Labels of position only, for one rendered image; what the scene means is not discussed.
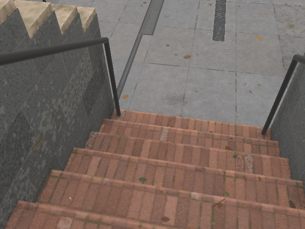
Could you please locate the stairs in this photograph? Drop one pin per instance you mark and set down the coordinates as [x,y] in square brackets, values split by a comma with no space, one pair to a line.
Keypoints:
[159,171]

